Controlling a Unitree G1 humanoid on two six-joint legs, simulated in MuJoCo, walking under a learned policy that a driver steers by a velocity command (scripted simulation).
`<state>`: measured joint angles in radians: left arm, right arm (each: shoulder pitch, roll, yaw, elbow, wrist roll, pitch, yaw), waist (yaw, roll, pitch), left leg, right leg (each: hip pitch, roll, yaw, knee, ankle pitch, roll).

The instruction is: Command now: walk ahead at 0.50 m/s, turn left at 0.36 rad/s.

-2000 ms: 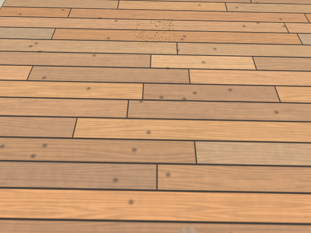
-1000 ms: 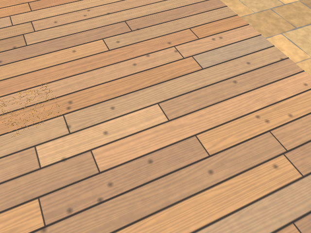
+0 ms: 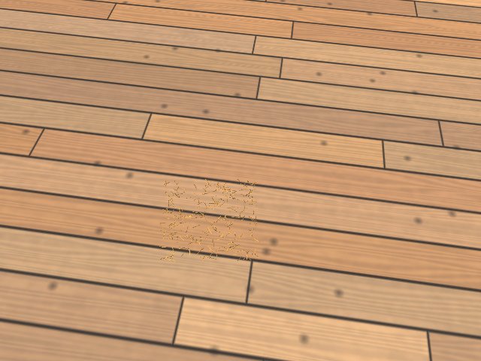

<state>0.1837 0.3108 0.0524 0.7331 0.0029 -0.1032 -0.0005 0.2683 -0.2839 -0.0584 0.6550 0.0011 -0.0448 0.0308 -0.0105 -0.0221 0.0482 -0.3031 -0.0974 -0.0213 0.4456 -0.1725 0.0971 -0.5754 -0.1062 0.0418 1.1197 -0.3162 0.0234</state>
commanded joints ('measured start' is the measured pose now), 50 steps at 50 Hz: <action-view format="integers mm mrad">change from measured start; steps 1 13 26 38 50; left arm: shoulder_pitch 46 -218 10 44 191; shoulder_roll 79 68 72 76 118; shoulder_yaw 21 7 10 4 13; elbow -41 -120 -17 83 148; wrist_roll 11 -10 11 -13 -3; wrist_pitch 11 -16 -5 55 51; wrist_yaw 6 -45 -26 -4 4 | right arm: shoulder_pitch -26 128 68 -81 -242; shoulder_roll -138 -172 -66 -91 -35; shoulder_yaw -36 -43 -6 -19 -10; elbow -54 69 25 11 -38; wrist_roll -1 16 0 -21 11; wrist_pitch -32 -11 -1 2 -4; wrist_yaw -16 -34 -43 -39 -35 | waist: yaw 30 -68 -25 2 93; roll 72 106 -59 -26 -30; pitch -97 4 -117 -123 -50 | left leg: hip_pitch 85 309 -215 82 -153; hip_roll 268 322 172 144 113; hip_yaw -242 -227 -42 -29 -32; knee -230 -155 575 -49 117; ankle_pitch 310 249 -184 310 -109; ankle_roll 195 107 -135 -63 -38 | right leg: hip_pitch -59 -48 392 401 460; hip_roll -30 55 -114 -40 -39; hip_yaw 5 -15 114 44 136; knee -93 -613 -840 -696 -797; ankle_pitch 118 312 868 483 -120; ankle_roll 28 -46 -271 -148 -189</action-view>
